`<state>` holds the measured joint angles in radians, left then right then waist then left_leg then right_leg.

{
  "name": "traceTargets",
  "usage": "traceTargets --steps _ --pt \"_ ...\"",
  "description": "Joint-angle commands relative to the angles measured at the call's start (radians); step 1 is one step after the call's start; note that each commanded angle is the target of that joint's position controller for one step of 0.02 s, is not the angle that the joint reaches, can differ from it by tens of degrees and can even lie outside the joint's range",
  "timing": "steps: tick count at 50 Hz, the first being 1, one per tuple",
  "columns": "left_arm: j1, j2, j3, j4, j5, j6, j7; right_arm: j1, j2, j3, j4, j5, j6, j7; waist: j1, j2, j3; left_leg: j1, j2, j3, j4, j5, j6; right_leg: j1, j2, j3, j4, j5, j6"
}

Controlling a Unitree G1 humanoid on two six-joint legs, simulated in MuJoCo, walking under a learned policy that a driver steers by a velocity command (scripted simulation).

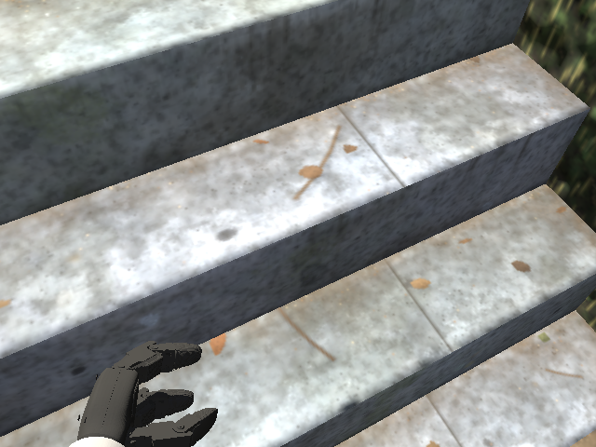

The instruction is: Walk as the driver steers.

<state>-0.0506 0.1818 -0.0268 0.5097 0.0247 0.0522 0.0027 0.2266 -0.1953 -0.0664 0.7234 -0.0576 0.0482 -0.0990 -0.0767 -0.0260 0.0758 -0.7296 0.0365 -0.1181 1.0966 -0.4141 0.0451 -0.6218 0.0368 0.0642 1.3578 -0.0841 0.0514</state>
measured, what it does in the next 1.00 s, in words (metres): goes down, backwards, turning left: right foot 0.22 m lower, then left foot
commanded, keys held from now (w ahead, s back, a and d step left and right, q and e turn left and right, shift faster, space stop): q+shift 0.76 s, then e+shift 0.24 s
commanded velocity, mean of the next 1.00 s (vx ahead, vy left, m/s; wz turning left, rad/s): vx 0.00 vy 0.00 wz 0.68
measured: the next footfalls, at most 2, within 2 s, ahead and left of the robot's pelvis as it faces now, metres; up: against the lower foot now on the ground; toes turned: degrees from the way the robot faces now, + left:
right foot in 0.12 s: -0.01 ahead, -0.15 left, -0.22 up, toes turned +0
left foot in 0.68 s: -0.20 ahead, +0.02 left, -0.22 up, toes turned +37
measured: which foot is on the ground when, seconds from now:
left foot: down 0.00-0.10, up 0.12-0.66, down 0.68-1.00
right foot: up 0.00-0.10, down 0.12-0.68, up 0.70-1.00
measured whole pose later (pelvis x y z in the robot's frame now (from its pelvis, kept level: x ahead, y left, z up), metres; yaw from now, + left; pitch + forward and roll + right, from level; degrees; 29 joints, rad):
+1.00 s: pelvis -0.16 -0.06 -0.14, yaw +39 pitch +0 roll +0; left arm 0.29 0.19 0.01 0.71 0.01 0.06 0.02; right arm 0.16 -0.19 -0.01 0.60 -0.03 0.03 -0.06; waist 0.03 0.01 0.01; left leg -0.21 -0.06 -0.01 0.53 -0.33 0.06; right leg -0.33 0.01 -0.09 0.72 -0.38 -0.01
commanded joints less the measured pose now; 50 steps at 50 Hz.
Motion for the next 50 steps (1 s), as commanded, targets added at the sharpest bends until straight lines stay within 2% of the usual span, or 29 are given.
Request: traceTargets --steps 1,3,4,5,6,7,8,9,10,11,12,14,15,19,24,28,32,33,34,35,36,37,38,39,41,43,45,48,50 --pt "0.117 0.068 0.021 -0.054 -0.021 -0.027 0.004 -0.174 -0.122 -0.044 -0.139 -0.012 0.004 -0.021 0.104 0.221 -0.213 0.097 0.005 -0.233 -0.196 0.223 0.121 0.277 -0.068 -0.003 -0.585 0.141 -0.05" --pt "0.271 0.023 0.013 0.03 -0.071 -0.034 0.008 -0.112 -0.065 -0.049 -0.128 0.004 0.046 -0.05 0.109 0.179 -0.212 0.076 -0.063 -0.139 -0.067 0.143 0.061 0.551 -0.068 -0.084 -1.082 0.584 -0.034" --pt "0.332 0.02 0.016 0.071 -0.082 -0.022 0.03 -0.086 -0.037 -0.049 -0.133 -0.014 0.058 -0.063 0.11 0.124 -0.2 0.046 -0.117 -0.097 0.076 0.068 0.036 0.661 -0.112 -0.08 -1.239 0.763 -0.029" --pt "0.304 0.013 0.005 0.093 -0.069 -0.018 0.044 -0.007 0.012 -0.047 -0.119 -0.019 0.064 -0.065 0.071 -0.055 -0.144 -0.001 -0.223 0.009 0.351 -0.133 0.002 0.69 -0.183 -0.046 -1.372 0.931 -0.009" --pt "0.232 0.006 -0.016 0.092 -0.022 -0.032 0.039 0.027 0.042 -0.059 -0.126 0.009 0.07 -0.053 0.052 -0.181 -0.121 -0.17 -0.274 0.015 0.887 -0.399 -0.021 0.672 -0.195 -0.051 -1.227 0.979 0.008" --pt "0.222 0.114 -0.002 0.076 0.024 -0.058 0.022 0.078 0.092 -0.05 -0.186 0.051 0.059 -0.045 -0.041 -0.214 -0.127 -0.285 -0.297 0.073 1.307 -0.386 -0.098 0.563 -0.301 -0.051 -0.882 1.466 0.032" --pt "0.241 0.205 0.036 0.065 0.05 -0.061 0.003 0.081 0.106 -0.032 -0.243 0.02 0.057 -0.057 -0.119 -0.201 -0.171 -0.401 -0.216 0.103 1.459 -0.256 -0.134 0.558 -0.445 0.005 -0.829 1.258 -0.087" --pt "0.148 0.16 0.035 0.048 0.051 -0.053 -0.014 0.094 0.052 -0.021 -0.206 0.023 0.056 -0.065 -0.158 -0.185 -0.081 -0.527 -0.229 0.12 1.437 -0.236 -0.131 0.558 -0.366 -0.083 -0.852 1.101 -0.173" --pt "0.189 0.132 0.036 0.035 0.036 -0.064 -0.004 0.037 0.026 -0.019 -0.187 -0.014 0.045 -0.057 -0.104 -0.182 -0.088 -0.586 -0.224 0.11 1.509 -0.182 -0.126 0.596 -0.341 -0.079 -0.837 1.011 -0.192" --pt "0.161 0.09 0.036 0.041 0.014 -0.055 0.022 -0.011 -0.022 -0.027 -0.167 -0.025 0.051 -0.035 -0.063 -0.052 -0.125 -0.586 -0.18 0.105 1.494 -0.037 -0.113 0.588 -0.29 -0.103 -0.833 0.756 -0.168" --pt "0.211 0.196 0.068 0.052 -0.003 -0.086 0.047 -0.044 -0.061 -0.032 -0.219 -0.043 0.062 -0.004 -0.052 -0.11 -0.132 -0.514 -0.1 0.072 1.4 0.05 -0.12 0.583 -0.43 -0.074 -0.887 0.747 -0.226" --pt "0.209 0.241 0.097 0.04 0.004 -0.115 0.077 -0.128 -0.112 -0.038 -0.284 -0.014 0.095 0.015 -0.021 -0.159 -0.107 -0.418 -0.012 0.007 1.272 0.031 -0.136 0.498 -0.589 0.087 -1.05 0.369 -0.313" --pt "0.215 0.168 0.073 0.036 -0.002 -0.107 0.081 -0.146 -0.173 -0.061 -0.245 -0.012 0.106 0.016 0.013 -0.016 -0.103 -0.336 -0.043 0.05 1.167 0.055 -0.138 0.484 -0.473 0.02 -1.041 0.252 -0.285" --pt "0.35 0.178 0.083 0.081 -0.001 -0.083 0.079 -0.152 -0.077 -0.043 -0.242 0.001 0.115 0.052 0.081 -0.073 -0.107 -0.183 -0.071 0.121 0.892 0.09 -0.114 0.565 -0.377 -0.154 -0.971 0.407 -0.268" --pt "0.32 0.18 0.09 0.053 0.021 -0.065 0.075 -0.135 -0.093 -0.043 -0.261 0.022 0.087 0.084 0.085 -0.149 -0.151 -0.028 -0.011 0.122 0.351 -0.02 -0.12 0.608 -0.434 -0.167 -0.992 0.205 -0.284" --pt "0.283 0.194 0.102 0.048 0.039 -0.056 0.061 -0.131 -0.093 -0.04 -0.269 0.042 0.067 0.099 0.094 -0.161 -0.174 0.238 0.013 0.208 -0.102 -0.128 -0.079 0.531 -0.451 -0.246 -0.981 0.03 -0.223" --pt "0.282 0.224 0.119 0.092 0.016 -0.009 0.042 -0.046 -0.122 -0.046 -0.246 0.054 0.038 0.09 0.069 -0.141 -0.198 0.426 -0.026 0.288 -0.432 -0.093 -0.023 0.498 -0.463 -0.306 -0.896 -0.072 -0.145" --pt "0.298 0.209 0.121 0.109 0.005 0.01 0.037 0.031 -0.137 -0.052 -0.206 0.051 0.022 0.093 0.04 -0.037 -0.189 0.506 -0.044 0.251 -0.608 -0.014 -0.002 0.456 -0.414 -0.36 -0.751 -0.169 -0.1" --pt "0.319 0.193 0.12 0.124 -0.002 0.023 0.023 0.11 -0.157 -0.053 -0.167 0.043 0.001 0.085 0.002 0.14 -0.122 0.612 -0.001 0.092 -0.747 0.113 0.026 0.241 -0.342 -0.399 -0.506 -0.449 -0.044" --pt "0.33 0.055 0.085 0.069 0.013 0.029 0.01 0.127 -0.251 -0.055 -0.193 0.058 0.0 0.077 0.066 0.362 -0.044 0.666 0.218 -0.298 -0.597 0.607 0.091 -0.2 -0.218 -0.386 -0.125 -0.688 0.039" --pt "0.186 0.088 0.078 -0.019 0.043 0.009 0.003 0.134 -0.386 -0.101 -0.242 0.044 -0.001 0.052 -0.048 0.377 -0.198 0.578 0.371 -0.538 -0.764 0.905 0.309 -0.162 -0.089 -0.148 0.058 -0.65 0.078" --pt "0.138 0.082 0.079 -0.016 0.031 -0.005 0.007 0.046 -0.373 -0.098 -0.235 0.021 -0.001 0.04 0.008 0.31 -0.128 0.496 0.32 -0.412 -0.789 0.75 0.308 -0.16 -0.098 -0.088 0.158 -0.502 0.076" --pt "0.145 0.091 0.08 0.013 0.022 -0.021 0.014 -0.064 -0.323 -0.077 -0.246 0.021 0.007 0.032 0.063 0.283 -0.07 0.404 0.227 -0.238 -0.747 0.62 0.26 -0.144 -0.09 -0.083 0.171 -0.353 0.062" --pt "0.213 0.098 0.083 0.06 0.021 -0.023 0.022 -0.157 -0.264 -0.057 -0.27 0.019 0.012 0.031 0.109 0.259 -0.075 0.4 0.161 -0.11 -0.681 0.716 0.226 -0.111 -0.072 -0.124 0.239 -0.254 0.045" --pt "0.287 0.163 0.099 0.095 0.03 -0.016 0.022 -0.11 -0.183 -0.022 -0.254 0.035 0.006 0.04 0.127 0.117 -0.115 0.458 0.134 -0.048 -0.643 0.856 0.182 -0.025 -0.061 -0.129 0.09 -0.228 0.019" --pt "0.292 0.131 0.082 0.105 0.011 -0.006 0.016 -0.049 -0.144 -0.006 -0.223 0.039 -0.013 0.044 0.106 0.091 -0.142 0.575 0.15 -0.039 -0.665 0.855 0.163 0.026 -0.065 -0.123 -0.143 -0.288 -0.002" --pt "0.278 0.064 0.051 0.114 -0.006 0.003 0.016 -0.047 -0.092 0.017 -0.202 0.034 -0.028 0.038 0.092 0.135 -0.142 0.603 0.15 0.001 -0.691 0.748 0.137 0.165 -0.07 -0.119 -0.465 -0.358 -0.03" --pt "0.316 0.074 0.054 0.13 -0.016 0.004 0.025 0.009 -0.093 0.022 -0.152 0.011 -0.032 0.026 0.051 0.236 -0.147 0.552 0.193 -0.012 -0.667 0.758 0.162 0.374 -0.036 -0.137 -0.636 -0.333 -0.07" --pt "0.339 0.084 0.062 0.131 -0.012 -0.018 0.021 0.011 -0.142 0.005 -0.142 0.034 -0.02 0.028 0.069 0.138 -0.107 0.533 0.173 0.003 -0.595 0.69 0.146 0.407 -0.005 -0.172 -0.82 -0.216 -0.09"
Keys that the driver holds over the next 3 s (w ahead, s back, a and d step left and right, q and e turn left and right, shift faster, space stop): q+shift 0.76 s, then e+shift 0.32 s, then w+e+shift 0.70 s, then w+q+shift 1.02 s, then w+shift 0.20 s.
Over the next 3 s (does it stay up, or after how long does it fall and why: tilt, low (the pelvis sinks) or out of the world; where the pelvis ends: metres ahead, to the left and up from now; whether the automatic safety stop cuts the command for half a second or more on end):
stays up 0.35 -0.18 0.06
